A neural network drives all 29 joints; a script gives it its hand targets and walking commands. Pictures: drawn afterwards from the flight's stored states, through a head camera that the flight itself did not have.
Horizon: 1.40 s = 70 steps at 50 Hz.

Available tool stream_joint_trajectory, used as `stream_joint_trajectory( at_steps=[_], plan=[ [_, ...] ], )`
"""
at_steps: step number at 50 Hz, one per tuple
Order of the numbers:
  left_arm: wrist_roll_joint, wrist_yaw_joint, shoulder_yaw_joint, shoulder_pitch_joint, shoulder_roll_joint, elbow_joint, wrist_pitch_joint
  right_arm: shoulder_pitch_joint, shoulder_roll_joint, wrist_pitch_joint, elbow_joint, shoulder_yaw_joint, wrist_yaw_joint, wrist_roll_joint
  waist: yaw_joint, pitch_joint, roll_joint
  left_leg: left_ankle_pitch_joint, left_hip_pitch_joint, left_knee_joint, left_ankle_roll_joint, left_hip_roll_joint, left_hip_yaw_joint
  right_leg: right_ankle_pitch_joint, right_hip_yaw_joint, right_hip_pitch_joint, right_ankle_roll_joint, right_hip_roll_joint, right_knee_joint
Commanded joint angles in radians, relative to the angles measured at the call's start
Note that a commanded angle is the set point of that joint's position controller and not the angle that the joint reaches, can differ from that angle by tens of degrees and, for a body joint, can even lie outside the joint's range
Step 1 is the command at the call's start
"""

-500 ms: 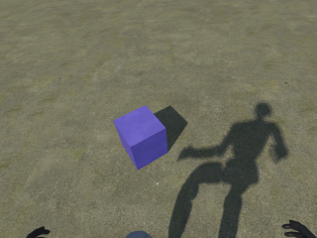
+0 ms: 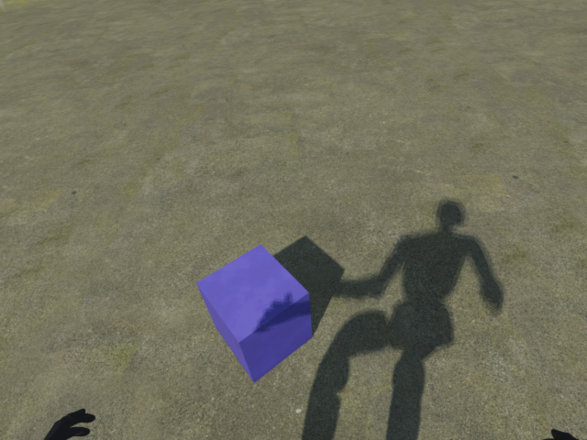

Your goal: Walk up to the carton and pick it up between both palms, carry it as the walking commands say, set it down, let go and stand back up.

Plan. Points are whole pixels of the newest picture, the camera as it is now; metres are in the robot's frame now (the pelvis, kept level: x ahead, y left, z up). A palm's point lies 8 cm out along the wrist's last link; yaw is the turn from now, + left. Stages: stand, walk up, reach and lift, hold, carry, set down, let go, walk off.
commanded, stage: walk up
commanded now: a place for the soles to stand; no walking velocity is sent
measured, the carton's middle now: (257, 311) +0.70 +0.16 -0.59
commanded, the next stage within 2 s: none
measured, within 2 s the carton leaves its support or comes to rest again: neither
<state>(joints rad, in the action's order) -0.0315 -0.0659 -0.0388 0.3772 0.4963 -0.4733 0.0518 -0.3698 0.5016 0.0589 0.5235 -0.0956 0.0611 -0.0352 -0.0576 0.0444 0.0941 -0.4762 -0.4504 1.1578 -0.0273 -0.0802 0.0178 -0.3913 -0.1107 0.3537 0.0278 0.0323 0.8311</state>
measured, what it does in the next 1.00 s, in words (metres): walks ahead: left foot, then right foot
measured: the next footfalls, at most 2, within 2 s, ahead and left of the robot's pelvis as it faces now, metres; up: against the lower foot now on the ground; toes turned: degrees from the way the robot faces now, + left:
left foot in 0.26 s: +0.25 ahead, +0.25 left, +0.00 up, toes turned +5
right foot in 0.54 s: +0.32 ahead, +0.02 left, +0.00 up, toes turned -8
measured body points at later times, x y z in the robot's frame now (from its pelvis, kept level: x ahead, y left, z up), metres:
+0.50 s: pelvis +0.18 +0.14 +0.01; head +0.17 +0.13 +0.46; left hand +0.33 +0.45 -0.05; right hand +0.26 -0.20 -0.05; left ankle +0.21 +0.25 -0.70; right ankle +0.25 +0.01 -0.68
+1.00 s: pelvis +0.26 +0.17 +0.03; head +0.30 +0.18 +0.48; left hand +0.43 +0.48 -0.07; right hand +0.37 -0.16 -0.05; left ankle +0.21 +0.25 -0.70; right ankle +0.28 +0.02 -0.70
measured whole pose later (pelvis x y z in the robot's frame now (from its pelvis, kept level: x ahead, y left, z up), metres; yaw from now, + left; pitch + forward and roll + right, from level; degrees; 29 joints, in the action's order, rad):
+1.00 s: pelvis +0.26 +0.17 +0.03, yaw -5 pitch -2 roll -1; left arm 0.02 -0.03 -0.01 0.12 0.46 -0.80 -0.01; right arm -0.11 0.43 0.01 0.80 -0.01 0.01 0.03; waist -0.01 0.12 -0.01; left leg -0.40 -0.12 0.55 -0.04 -0.04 0.18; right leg -0.23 -0.03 0.27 -0.03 0.04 0.54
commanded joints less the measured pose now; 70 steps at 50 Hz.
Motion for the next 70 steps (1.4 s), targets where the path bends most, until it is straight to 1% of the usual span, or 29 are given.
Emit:
stream_joint_trajectory(
  at_steps=[1,3,6,7,9,10,11,12,13,14,15,17,20,21,23,25,26,27,28,30,31,32,33,35,37,39,42,50,70],
  plan=[
    [-0.002,-0.022,-0.114,0.066,0.297,0.048,0.025,0.116,0.169,-0.040,-0.149,-0.046,0.010,-0.004,0.105,0.075,-0.229,-0.023,-0.335,-0.016,0.030,-0.097,-0.105,-0.173,0.497,-0.176,0.241,0.374,-0.468],
    [0.000,-0.015,-0.106,0.053,0.283,0.043,0.027,0.118,0.147,-0.039,-0.131,-0.036,0.022,0.004,0.102,0.078,-0.237,0.037,-0.237,-0.113,0.026,-0.085,-0.062,0.005,0.366,-0.123,0.208,0.299,-0.434],
    [0.003,-0.001,-0.100,0.020,0.279,0.048,0.018,0.119,0.111,-0.038,-0.125,-0.027,0.030,0.018,0.089,0.075,-0.292,0.128,-0.072,-0.281,0.012,-0.046,0.031,0.111,0.199,-0.034,0.163,0.223,-0.393],
    [0.007,0.005,-0.096,-0.001,0.277,0.052,0.016,0.091,0.105,-0.040,-0.108,-0.025,0.031,0.015,0.065,0.061,-0.304,0.179,0.021,-0.315,0.007,-0.023,0.068,0.107,0.170,0.017,0.148,0.211,-0.376],
    [0.015,0.016,-0.079,-0.001,0.251,0.058,0.007,0.008,0.126,-0.048,-0.068,-0.038,0.024,0.008,0.012,0.007,-0.232,0.256,0.273,-0.425,-0.010,0.058,0.150,0.199,0.090,0.118,0.112,0.163,-0.208],
    [0.022,0.026,-0.067,0.027,0.216,0.064,0.007,-0.077,0.176,-0.057,-0.042,-0.059,0.014,-0.002,-0.038,-0.070,-0.099,0.225,0.386,-0.463,-0.033,0.067,0.106,0.262,0.061,0.131,0.071,0.128,-0.009],
    [0.044,0.034,-0.051,0.059,0.153,0.088,0.011,-0.144,0.271,-0.061,-0.045,-0.085,0.003,-0.019,-0.093,-0.170,0.157,0.018,0.469,-0.632,-0.127,-0.146,-0.222,0.172,0.014,0.204,0.011,0.052,0.315],
    [0.056,0.032,-0.046,0.022,0.138,0.126,0.007,-0.102,0.329,-0.060,-0.089,-0.091,-0.011,-0.019,-0.109,-0.157,0.266,-0.070,0.505,-0.811,-0.257,-0.320,-0.565,-0.229,0.097,0.390,-0.013,-0.070,0.465],
    [0.050,0.022,-0.066,-0.006,0.187,0.129,-0.005,-0.095,0.305,-0.053,-0.093,-0.091,-0.023,-0.007,-0.102,-0.122,0.098,-0.065,0.469,-0.815,-0.301,-0.346,-0.557,-0.223,0.180,0.414,-0.006,-0.029,0.543],
    [0.043,0.018,-0.075,-0.016,0.205,0.121,-0.009,-0.082,0.269,-0.052,-0.095,-0.082,-0.032,-0.005,-0.081,-0.102,0.012,0.019,0.453,-0.789,-0.287,-0.319,-0.479,-0.187,0.207,0.407,0.001,-0.010,0.556],
    [0.037,0.014,-0.083,-0.014,0.207,0.104,-0.014,-0.057,0.247,-0.049,-0.093,-0.080,-0.037,0.003,-0.049,-0.076,-0.001,0.044,0.378,-0.767,-0.243,-0.294,-0.398,-0.168,0.220,0.395,-0.006,0.017,0.507],
    [0.050,0.021,-0.082,0.064,0.194,0.058,-0.019,0.054,0.225,-0.044,-0.100,-0.067,-0.043,0.016,0.023,-0.037,0.086,0.056,0.234,-0.751,-0.211,-0.231,-0.247,-0.128,0.180,0.264,-0.008,0.050,0.370],
    [0.055,0.025,-0.078,0.081,0.193,0.028,-0.027,0.109,0.198,-0.042,-0.115,-0.052,-0.030,0.019,0.035,0.013,0.155,0.008,0.080,-0.767,-0.214,-0.242,-0.153,-0.072,0.108,0.133,-0.016,0.046,0.154],
    [0.053,0.030,-0.072,0.084,0.181,0.016,-0.030,0.138,0.187,-0.044,-0.120,-0.045,-0.024,0.021,0.057,0.027,0.161,-0.041,-0.002,-0.752,-0.191,-0.207,-0.101,-0.020,0.086,0.036,-0.012,0.046,0.081],
    [0.041,0.033,-0.072,0.073,0.158,-0.014,-0.030,0.179,0.123,-0.054,-0.104,-0.002,-0.024,0.028,0.105,0.066,0.037,-0.016,-0.158,-0.688,-0.131,-0.182,-0.073,0.132,0.110,-0.158,-0.006,0.026,-0.070],
    [0.036,0.028,-0.071,0.027,0.169,-0.014,-0.027,0.164,0.085,-0.064,-0.079,0.032,-0.032,0.040,0.115,0.052,-0.072,0.056,-0.200,-0.572,-0.066,-0.143,-0.019,0.117,0.233,-0.233,0.017,0.057,-0.212],
    [0.030,0.026,-0.072,-0.012,0.199,-0.002,-0.020,0.131,0.076,-0.065,-0.068,0.040,-0.034,0.045,0.100,0.042,-0.178,0.075,-0.161,-0.483,-0.025,-0.097,0.011,0.014,0.405,-0.186,0.055,0.152,-0.335],
    [0.029,0.022,-0.072,-0.071,0.242,0.019,-0.014,0.088,0.097,-0.055,-0.045,0.028,-0.034,0.056,0.065,0.041,-0.218,0.031,-0.018,-0.404,0.003,-0.029,0.029,-0.103,0.583,-0.036,0.122,0.261,-0.452],
    [0.031,0.020,-0.067,-0.103,0.247,0.006,-0.013,0.071,0.139,-0.043,-0.025,0.010,-0.034,0.062,0.054,0.055,-0.228,-0.003,0.073,-0.358,0.002,-0.022,-0.011,-0.171,0.605,0.058,0.165,0.290,-0.485],
    [0.036,0.029,-0.062,-0.136,0.228,-0.023,-0.014,0.069,0.180,-0.048,0.011,-0.005,-0.039,0.062,0.045,0.079,-0.223,0.055,0.163,-0.528,-0.015,-0.036,-0.030,0.029,0.482,0.081,0.150,0.232,-0.403],
    [0.037,0.040,-0.046,-0.160,0.201,-0.036,-0.015,0.069,0.176,-0.061,0.036,0.001,-0.043,0.056,0.028,0.035,-0.198,0.141,0.237,-0.631,-0.017,-0.053,-0.043,0.213,0.381,0.071,0.098,0.182,-0.338],
    [0.053,0.051,-0.033,-0.162,0.168,-0.051,-0.014,0.074,0.190,-0.077,0.055,0.003,-0.049,0.045,0.041,-0.012,-0.129,0.240,0.235,-0.715,-0.013,-0.118,-0.103,0.368,0.261,0.006,0.041,0.130,-0.252],
    [0.064,0.055,-0.027,-0.164,0.153,-0.066,-0.018,0.130,0.198,-0.089,0.071,0.006,-0.050,0.042,0.065,-0.010,-0.123,0.330,0.186,-0.742,-0.022,-0.168,-0.124,0.422,0.175,-0.068,0.001,0.078,-0.211],
    [0.067,0.046,-0.030,-0.188,0.177,-0.103,-0.020,0.127,0.166,-0.094,0.111,0.020,-0.046,0.048,0.057,-0.038,-0.168,0.598,0.214,-0.665,-0.009,-0.152,-0.047,0.521,0.187,-0.150,0.012,0.098,-0.227],
    [0.062,0.040,-0.025,-0.196,0.165,-0.142,-0.025,0.111,0.163,-0.086,0.153,0.025,-0.053,0.057,0.036,-0.110,-0.106,0.857,0.363,-0.634,0.016,-0.138,-0.003,0.600,0.154,-0.123,0.032,0.086,-0.193],
    [0.061,0.036,-0.020,-0.212,0.144,-0.174,-0.029,0.149,0.161,-0.078,0.174,0.030,-0.059,0.058,0.037,-0.151,-0.074,0.923,0.412,-0.614,0.007,-0.129,0.019,0.583,0.129,-0.132,0.032,0.080,-0.225],
    [0.062,0.035,-0.017,-0.215,0.131,-0.216,-0.042,0.189,0.136,-0.058,0.197,0.031,-0.060,0.065,0.036,-0.156,0.003,0.888,0.443,-0.642,-0.003,-0.123,0.054,0.525,0.110,-0.119,0.020,0.068,-0.247],
    [0.054,0.031,-0.016,-0.270,0.128,-0.338,-0.047,0.262,0.122,-0.052,0.281,0.030,-0.063,0.057,0.036,-0.131,0.017,0.815,0.450,-0.717,0.001,-0.118,0.065,0.552,0.113,-0.157,0.023,0.079,-0.323],
    [0.034,0.034,-0.013,-0.318,0.086,-0.508,-0.043,0.314,0.068,-0.061,0.433,0.012,-0.055,0.042,0.057,-0.041,-0.127,0.266,0.381,-0.908,-0.013,-0.089,0.059,0.392,0.151,-0.191,0.023,0.099,-0.448]
  ],
)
